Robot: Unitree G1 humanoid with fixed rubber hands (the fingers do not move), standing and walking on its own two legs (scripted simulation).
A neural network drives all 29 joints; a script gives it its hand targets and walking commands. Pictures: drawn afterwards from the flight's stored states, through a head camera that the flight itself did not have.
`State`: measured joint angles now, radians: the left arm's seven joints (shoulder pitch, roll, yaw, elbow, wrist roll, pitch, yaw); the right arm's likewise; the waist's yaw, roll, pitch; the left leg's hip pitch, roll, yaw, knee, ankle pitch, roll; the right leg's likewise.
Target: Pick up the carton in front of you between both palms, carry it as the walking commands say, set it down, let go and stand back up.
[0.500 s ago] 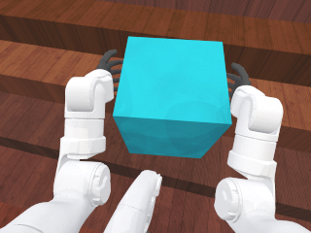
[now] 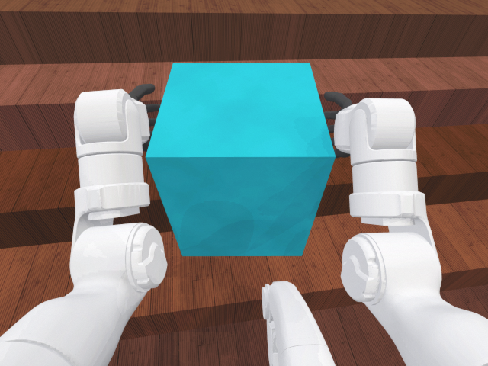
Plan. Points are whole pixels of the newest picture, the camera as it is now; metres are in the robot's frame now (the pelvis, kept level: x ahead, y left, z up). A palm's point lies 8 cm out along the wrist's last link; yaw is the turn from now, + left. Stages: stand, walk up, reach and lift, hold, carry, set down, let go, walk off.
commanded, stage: carry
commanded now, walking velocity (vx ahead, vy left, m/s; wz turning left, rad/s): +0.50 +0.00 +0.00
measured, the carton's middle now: (241, 166) +0.38 -0.03 +0.14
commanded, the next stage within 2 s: none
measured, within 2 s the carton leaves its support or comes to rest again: neither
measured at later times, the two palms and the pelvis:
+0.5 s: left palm out of the picture +0.64 +0.09 +0.36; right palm out of the picture +0.67 -0.20 +0.35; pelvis +0.28 -0.07 +0.18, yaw +0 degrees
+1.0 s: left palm out of the picture +0.97 +0.04 +0.58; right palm out of the picture +0.93 -0.25 +0.59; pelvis +0.57 -0.08 +0.36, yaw +0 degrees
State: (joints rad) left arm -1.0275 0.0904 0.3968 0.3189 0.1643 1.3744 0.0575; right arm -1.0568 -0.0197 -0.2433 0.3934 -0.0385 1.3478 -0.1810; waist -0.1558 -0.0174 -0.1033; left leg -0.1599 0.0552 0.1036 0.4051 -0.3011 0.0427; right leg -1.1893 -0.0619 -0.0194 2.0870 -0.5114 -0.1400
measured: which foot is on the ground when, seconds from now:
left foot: down 0.00-0.16, up 0.18-0.58, down 0.60-1.00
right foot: up 0.00-0.10, down 0.12-0.66, up 0.68-1.00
